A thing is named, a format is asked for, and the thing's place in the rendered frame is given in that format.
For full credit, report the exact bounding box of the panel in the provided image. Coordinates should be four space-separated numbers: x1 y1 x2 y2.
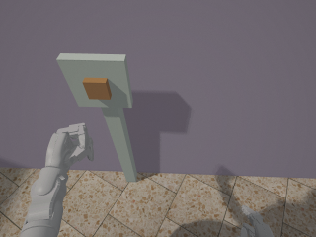
56 53 137 183

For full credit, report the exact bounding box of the robot left hand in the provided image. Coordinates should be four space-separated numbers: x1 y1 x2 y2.
45 122 94 173

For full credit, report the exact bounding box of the left robot forearm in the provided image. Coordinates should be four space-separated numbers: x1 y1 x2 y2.
20 166 69 237

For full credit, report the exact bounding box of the robot right hand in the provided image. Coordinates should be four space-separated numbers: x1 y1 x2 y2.
238 205 274 237

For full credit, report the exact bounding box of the button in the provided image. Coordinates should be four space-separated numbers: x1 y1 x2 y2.
82 77 112 100

